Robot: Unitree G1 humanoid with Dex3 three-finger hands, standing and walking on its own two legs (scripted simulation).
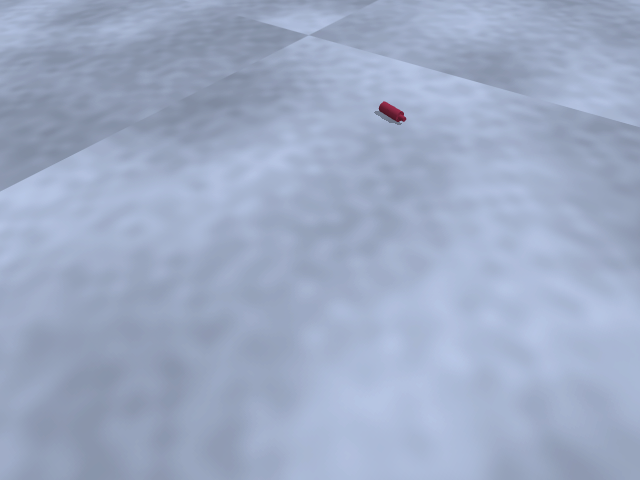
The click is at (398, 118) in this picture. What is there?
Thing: lying bottle
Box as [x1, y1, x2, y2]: [379, 102, 405, 121]
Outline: 380,104 379,110 396,121 405,120 403,112 386,102 382,102
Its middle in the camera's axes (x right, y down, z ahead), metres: +0.46 -0.75 +2.33
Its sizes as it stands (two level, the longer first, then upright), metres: 0.190 0.064 0.064
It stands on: the floor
